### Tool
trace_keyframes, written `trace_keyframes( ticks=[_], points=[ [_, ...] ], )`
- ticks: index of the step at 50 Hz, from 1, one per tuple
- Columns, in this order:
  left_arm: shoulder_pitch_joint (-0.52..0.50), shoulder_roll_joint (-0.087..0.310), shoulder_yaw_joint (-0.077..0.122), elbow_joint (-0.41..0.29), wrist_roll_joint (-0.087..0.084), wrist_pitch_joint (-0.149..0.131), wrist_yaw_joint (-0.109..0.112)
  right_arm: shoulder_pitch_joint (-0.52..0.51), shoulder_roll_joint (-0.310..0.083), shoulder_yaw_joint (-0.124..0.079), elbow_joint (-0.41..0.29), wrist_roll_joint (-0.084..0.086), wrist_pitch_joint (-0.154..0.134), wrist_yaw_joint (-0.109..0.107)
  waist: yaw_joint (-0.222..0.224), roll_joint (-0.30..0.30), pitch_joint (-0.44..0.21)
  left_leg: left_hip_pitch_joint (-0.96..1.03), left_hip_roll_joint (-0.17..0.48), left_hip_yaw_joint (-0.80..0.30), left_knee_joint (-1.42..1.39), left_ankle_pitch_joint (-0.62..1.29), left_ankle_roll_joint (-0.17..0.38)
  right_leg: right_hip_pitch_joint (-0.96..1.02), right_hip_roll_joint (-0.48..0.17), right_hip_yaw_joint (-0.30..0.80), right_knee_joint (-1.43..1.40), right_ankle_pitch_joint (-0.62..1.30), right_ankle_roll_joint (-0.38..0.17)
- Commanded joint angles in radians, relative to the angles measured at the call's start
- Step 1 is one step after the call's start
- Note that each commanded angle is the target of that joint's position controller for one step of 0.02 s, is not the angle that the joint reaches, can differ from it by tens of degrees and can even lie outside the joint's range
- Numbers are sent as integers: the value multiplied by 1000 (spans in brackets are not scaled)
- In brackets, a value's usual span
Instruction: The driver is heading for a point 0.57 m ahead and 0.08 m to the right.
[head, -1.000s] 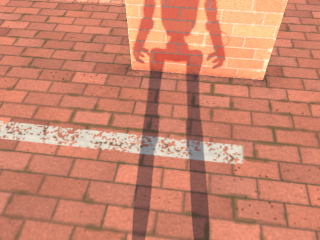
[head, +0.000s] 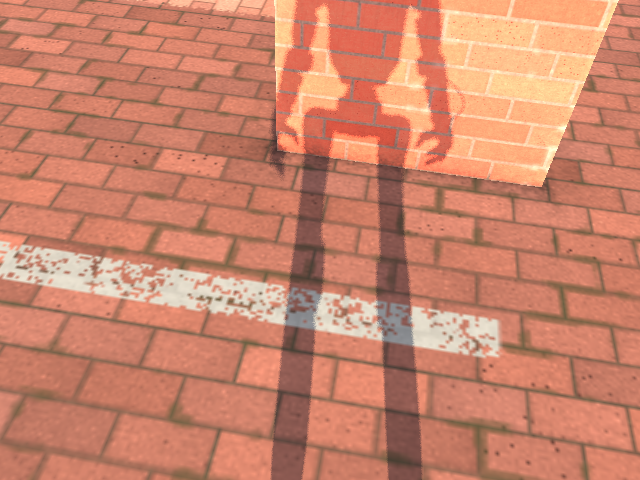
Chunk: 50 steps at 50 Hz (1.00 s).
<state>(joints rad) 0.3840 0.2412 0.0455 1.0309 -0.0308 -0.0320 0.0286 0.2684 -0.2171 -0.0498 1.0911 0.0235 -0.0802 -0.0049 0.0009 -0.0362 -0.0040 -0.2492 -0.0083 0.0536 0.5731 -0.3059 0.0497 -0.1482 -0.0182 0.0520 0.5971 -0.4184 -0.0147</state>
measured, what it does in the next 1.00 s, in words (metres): walks ahead: right foot, then left foot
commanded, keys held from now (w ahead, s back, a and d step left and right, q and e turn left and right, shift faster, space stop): w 0.66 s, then no key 0.34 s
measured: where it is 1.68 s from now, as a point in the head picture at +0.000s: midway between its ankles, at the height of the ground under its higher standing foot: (335, 464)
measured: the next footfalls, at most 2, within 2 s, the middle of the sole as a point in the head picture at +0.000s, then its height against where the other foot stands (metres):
right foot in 0.46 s outside the picture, level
left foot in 0.94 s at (279, 427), level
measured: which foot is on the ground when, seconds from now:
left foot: down 0.00-0.46, up 0.48-0.92, down 0.94-1.00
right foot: up 0.00-0.44, down 0.46-0.96, up 0.98-1.00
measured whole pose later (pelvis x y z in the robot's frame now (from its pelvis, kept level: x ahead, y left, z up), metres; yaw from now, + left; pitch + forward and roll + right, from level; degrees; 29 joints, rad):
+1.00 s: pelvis +0.48 -0.01 +0.00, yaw +0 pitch +1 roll -2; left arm 0.28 0.25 0.03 1.04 0.00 -0.06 0.01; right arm 0.05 -0.23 -0.03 0.88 -0.02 -0.08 0.01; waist 0.05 0.00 0.04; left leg -0.46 0.01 0.02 0.50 -0.06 0.04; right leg -0.15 0.04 -0.01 0.67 -0.47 -0.01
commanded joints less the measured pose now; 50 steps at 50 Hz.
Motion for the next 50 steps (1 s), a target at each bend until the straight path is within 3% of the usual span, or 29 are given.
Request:
trace_keyframes(
  ticks=[1,2,3,6,9,12,16,19,21,22,23,24,25,26,27,28,29,30,32,35,37,39,41,45,46,47,48,49,50],
  points=[
    [-145,42,2,-135,-8,-49,-1,354,-217,-40,58,-19,-26,16,-127,341,20,394,407,-802,-439,-246,227,-592,79,8,498,-145,-22],
    [-145,70,7,-134,-23,-60,-8,245,-157,-19,27,-18,-39,17,-74,203,108,336,412,-744,-432,-278,223,-663,6,59,612,-80,-45],
    [-143,74,8,-124,-24,-69,-17,176,-117,-7,-2,-16,-45,20,-51,148,137,301,356,-604,-431,-243,183,-676,-38,55,622,32,-65],
    [-181,102,30,-118,3,-75,-27,153,-68,15,-22,-22,-35,24,-37,126,116,288,238,-322,-439,113,102,-617,-96,0,490,217,-63],
    [-249,51,22,-141,8,-61,-39,227,-92,18,-12,-27,-20,6,-50,120,100,301,215,-222,-440,348,118,-628,-90,-50,391,282,-20],
    [-395,23,6,-199,8,-59,-43,224,-123,16,-30,-31,-10,-10,-70,109,130,234,201,-167,-473,367,121,-590,-69,-75,179,379,7],
    [-512,34,-4,-241,0,-62,-60,272,-138,9,-23,-18,-8,-16,-87,123,166,225,217,-130,-498,357,126,-512,-37,-98,12,462,-3],
    [-543,56,-2,-267,-2,-71,-76,267,-149,-2,-21,-9,-1,-18,-59,123,162,321,257,-113,-447,472,112,-488,-29,-84,-55,432,-43],
    [-462,102,18,-255,0,-76,-78,238,-175,-13,-34,-15,8,-19,4,154,79,371,267,-95,-322,791,91,-344,17,-109,-60,375,-77],
    [-336,137,38,-220,-1,-74,-73,220,-181,-16,-41,-21,17,-18,73,172,-5,364,249,-74,-174,962,75,-184,52,-130,-54,356,-101],
    [-156,180,62,-165,-4,-69,-65,201,-172,-11,-55,-26,23,-16,156,165,-110,262,206,-50,40,966,45,65,44,-115,-57,368,-133],
    [26,258,80,-127,10,-61,-52,217,-128,6,-83,-46,20,-13,190,19,-260,5,129,-22,375,573,19,386,-173,156,-40,297,-199],
    [59,275,76,-107,23,-62,-64,355,32,45,-75,-25,-4,2,94,-257,-417,-319,-65,-112,700,-237,-28,626,-389,679,-230,37,-364],
    [-3,177,51,-109,15,-66,-66,248,-87,18,-85,6,-34,7,122,-149,-294,-422,-15,-210,809,-245,-1,524,-339,695,-324,-27,-309],
    [-106,138,38,-126,13,-73,-64,140,-140,2,-126,30,-51,7,93,-104,-133,-473,35,-172,811,-151,17,361,-312,522,-343,56,-264],
    [-192,116,29,-143,18,-81,-67,90,-143,0,-136,25,-57,-2,56,8,-69,-418,90,-154,762,-51,18,197,-280,396,-368,207,-242],
    [-231,89,21,-145,29,-87,-72,74,-138,-11,-137,10,-51,-9,22,29,-30,-366,122,-142,710,2,14,79,-242,294,-390,308,-227],
    [-240,69,14,-136,40,-90,-75,104,-116,-12,-136,4,-37,-10,-13,0,-31,-303,149,-150,676,32,14,15,-213,232,-417,334,-220],
    [-215,68,11,-112,33,-92,-73,118,-81,-13,-140,1,-14,-11,-34,-19,-6,-280,163,-134,610,35,4,-54,-190,166,-462,357,-231],
    [-174,121,16,-89,39,-92,-51,5,-100,-20,-192,-15,-1,-19,-32,-1,61,-360,168,-107,466,120,-41,-95,-189,91,-481,586,-242],
    [-155,128,14,-81,43,-81,-38,-57,-86,-14,-215,-25,-4,-15,-23,-1,53,-339,146,-80,296,230,-56,-93,-150,3,-445,785,-214],
    [-119,137,12,-70,39,-72,-29,-136,-62,-2,-231,-26,-7,-7,10,-13,34,-259,101,-41,134,358,-54,-94,-110,-57,-421,828,-180],
    [-74,149,11,-48,33,-63,-25,-186,-71,0,-243,-20,-5,0,33,-19,11,-218,71,-39,52,424,-54,-43,-122,-52,-398,806,-173],
    [-89,152,14,-27,21,-37,-17,-192,-124,-10,-255,-28,-7,12,6,-35,-16,-182,54,-75,-54,342,-11,91,-176,1,-273,790,-146],
    [-112,152,14,-29,17,-31,-14,-139,-140,-18,-237,-34,-12,13,-30,-25,-37,-111,40,-65,-115,376,5,101,-161,-1,-206,783,-125],
    [-85,141,11,-27,24,-29,-14,-75,-184,-33,-212,-43,-16,8,-44,16,-79,11,48,-67,-167,577,26,91,-103,-19,-98,761,-89],
    [1,98,-3,-27,49,-36,-18,-18,-253,-46,-204,-55,-16,4,-12,124,-193,265,186,-182,-70,995,91,-49,-33,-47,75,504,-46],
    [126,2,-34,14,44,-38,-23,26,-208,-31,-190,-56,1,2,1,280,-325,476,372,-381,-61,1114,261,-233,48,-62,319,-23,13],
    [83,55,-24,19,24,-26,-25,45,-128,-8,-183,-40,11,9,-28,240,-349,429,391,-463,-123,938,293,-273,49,1,445,-289,37]
  ],
)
